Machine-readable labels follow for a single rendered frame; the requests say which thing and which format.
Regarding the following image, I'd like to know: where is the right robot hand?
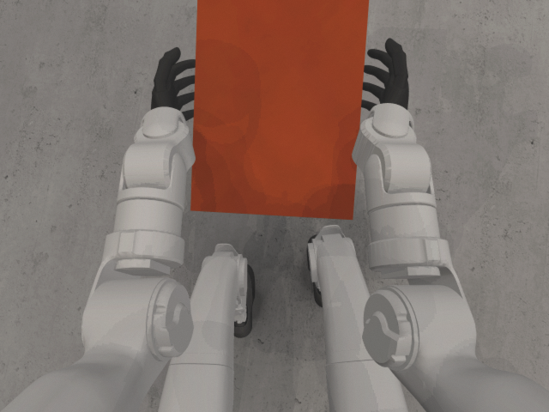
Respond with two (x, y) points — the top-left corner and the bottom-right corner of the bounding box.
(361, 38), (409, 111)

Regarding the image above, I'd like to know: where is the right robot forearm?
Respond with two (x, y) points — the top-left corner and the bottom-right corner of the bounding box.
(352, 103), (476, 329)

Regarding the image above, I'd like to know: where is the carton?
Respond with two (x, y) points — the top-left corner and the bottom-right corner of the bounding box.
(190, 0), (369, 220)

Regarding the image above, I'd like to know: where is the left robot forearm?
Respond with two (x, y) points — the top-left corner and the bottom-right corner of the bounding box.
(81, 106), (196, 345)

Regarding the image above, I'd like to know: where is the robot right foot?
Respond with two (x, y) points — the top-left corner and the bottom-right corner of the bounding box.
(307, 234), (323, 307)

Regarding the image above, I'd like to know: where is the left robot upper arm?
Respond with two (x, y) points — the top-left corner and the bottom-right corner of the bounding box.
(0, 277), (194, 412)

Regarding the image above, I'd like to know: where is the left robot hand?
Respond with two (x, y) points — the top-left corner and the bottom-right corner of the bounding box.
(151, 47), (196, 121)

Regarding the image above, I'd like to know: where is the robot right thigh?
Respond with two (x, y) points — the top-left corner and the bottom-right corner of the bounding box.
(307, 233), (408, 412)

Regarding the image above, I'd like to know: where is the right robot upper arm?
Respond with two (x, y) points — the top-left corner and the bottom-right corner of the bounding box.
(362, 285), (549, 412)

